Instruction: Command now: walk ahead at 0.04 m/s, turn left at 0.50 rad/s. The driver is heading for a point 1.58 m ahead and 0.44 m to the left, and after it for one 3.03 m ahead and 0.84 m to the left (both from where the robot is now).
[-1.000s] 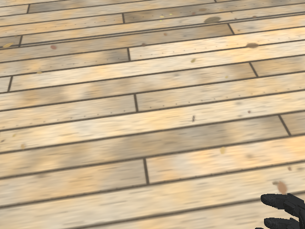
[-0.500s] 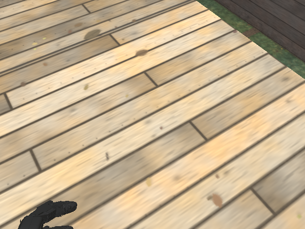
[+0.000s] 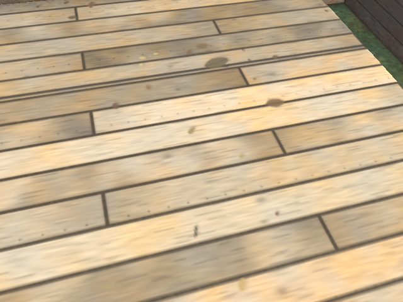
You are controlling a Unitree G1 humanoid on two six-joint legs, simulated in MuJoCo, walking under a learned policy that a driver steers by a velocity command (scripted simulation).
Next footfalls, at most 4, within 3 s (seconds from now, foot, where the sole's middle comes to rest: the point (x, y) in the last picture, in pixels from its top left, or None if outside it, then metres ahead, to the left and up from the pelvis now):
0.48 right None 0.11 -0.11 -0.77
0.86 left None -0.01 0.12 -0.77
2.32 left None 0.37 0.27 -0.77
2.86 right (153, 225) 0.74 0.17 -0.77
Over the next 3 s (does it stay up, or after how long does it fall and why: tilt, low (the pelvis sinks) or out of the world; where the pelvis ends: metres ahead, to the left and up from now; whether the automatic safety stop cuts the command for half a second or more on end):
stays up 0.62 0.21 0.01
